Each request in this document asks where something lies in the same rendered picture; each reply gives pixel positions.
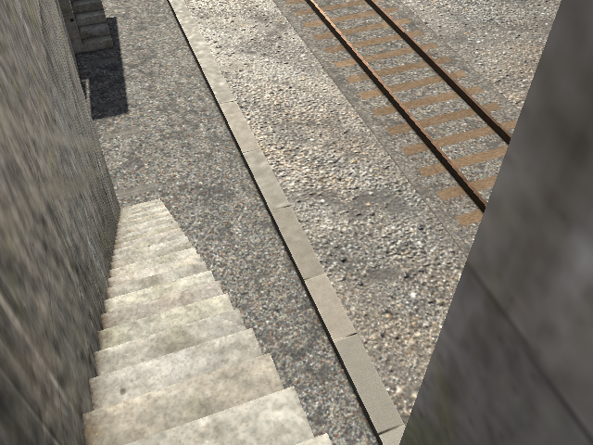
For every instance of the stairs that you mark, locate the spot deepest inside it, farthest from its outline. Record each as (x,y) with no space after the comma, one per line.
(92,24)
(177,365)

